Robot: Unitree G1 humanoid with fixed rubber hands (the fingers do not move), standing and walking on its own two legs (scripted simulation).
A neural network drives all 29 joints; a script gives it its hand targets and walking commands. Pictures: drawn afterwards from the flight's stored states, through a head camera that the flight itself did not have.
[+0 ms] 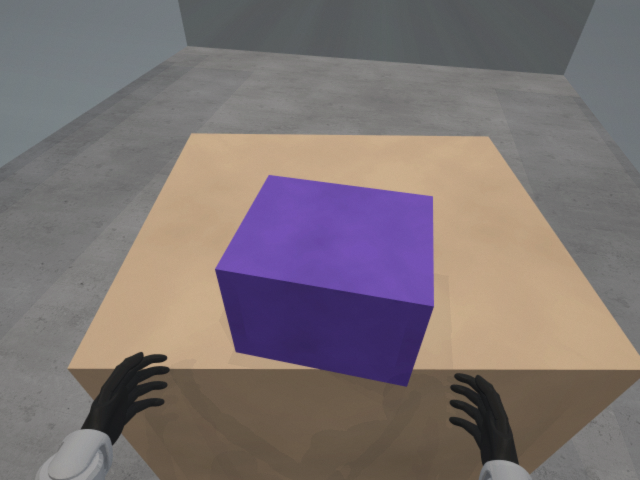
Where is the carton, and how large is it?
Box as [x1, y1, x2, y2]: [215, 175, 433, 386]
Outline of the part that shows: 269,175 215,268 235,350 237,352 406,386 433,307 432,196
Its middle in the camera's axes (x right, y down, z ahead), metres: +0.02 +0.06 +0.62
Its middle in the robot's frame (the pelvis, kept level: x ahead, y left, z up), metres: +0.43 +0.01 +0.01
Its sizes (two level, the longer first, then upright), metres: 0.277 0.227 0.198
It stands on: a pedestal, 0.69 m high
